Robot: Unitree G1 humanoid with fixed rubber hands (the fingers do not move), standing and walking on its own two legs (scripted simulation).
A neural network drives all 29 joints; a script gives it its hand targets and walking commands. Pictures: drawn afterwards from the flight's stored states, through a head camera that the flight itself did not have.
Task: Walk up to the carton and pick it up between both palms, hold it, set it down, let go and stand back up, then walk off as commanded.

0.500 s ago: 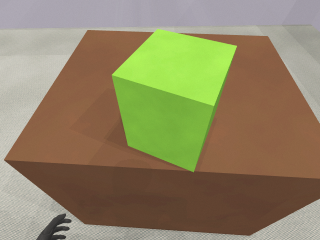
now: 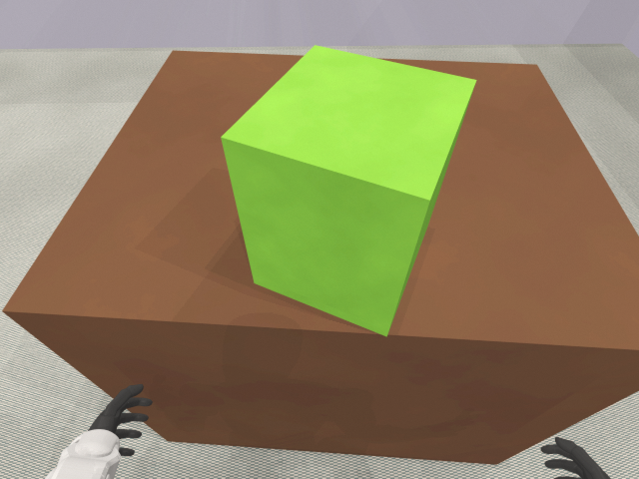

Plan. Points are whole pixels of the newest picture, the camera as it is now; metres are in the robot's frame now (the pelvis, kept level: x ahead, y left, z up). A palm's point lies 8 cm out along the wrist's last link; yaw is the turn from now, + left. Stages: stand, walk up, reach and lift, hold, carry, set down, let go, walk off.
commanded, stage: reach and lift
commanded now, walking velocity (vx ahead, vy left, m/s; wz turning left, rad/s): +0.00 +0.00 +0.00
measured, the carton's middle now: (351, 194) +0.43 +0.01 +0.12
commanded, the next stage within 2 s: none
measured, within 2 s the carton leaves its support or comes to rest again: neither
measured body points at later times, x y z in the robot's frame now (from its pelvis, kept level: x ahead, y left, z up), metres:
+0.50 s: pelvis -0.01 +0.01 +0.02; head -0.03 +0.04 +0.47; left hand +0.16 +0.31 -0.02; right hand +0.17 -0.24 -0.02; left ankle +0.02 +0.13 -0.72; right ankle +0.01 -0.13 -0.72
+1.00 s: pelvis +0.00 +0.02 +0.02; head -0.02 +0.05 +0.47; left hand +0.21 +0.30 +0.04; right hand +0.17 -0.20 +0.06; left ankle +0.02 +0.13 -0.72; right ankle +0.01 -0.13 -0.72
